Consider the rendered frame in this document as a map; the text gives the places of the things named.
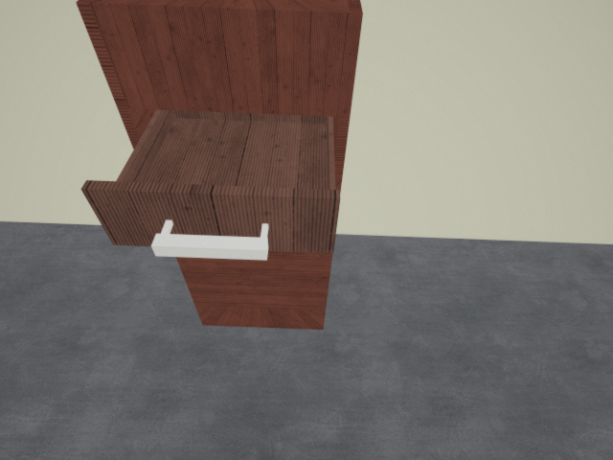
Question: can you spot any cabinet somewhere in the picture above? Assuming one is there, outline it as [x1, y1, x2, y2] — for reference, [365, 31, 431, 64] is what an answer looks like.
[76, 0, 363, 330]

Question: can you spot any drawer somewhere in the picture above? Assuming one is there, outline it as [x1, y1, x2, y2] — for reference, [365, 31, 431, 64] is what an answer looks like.
[81, 110, 340, 253]

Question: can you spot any handle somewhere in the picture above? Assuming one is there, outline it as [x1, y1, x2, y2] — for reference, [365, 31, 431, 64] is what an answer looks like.
[151, 219, 269, 261]

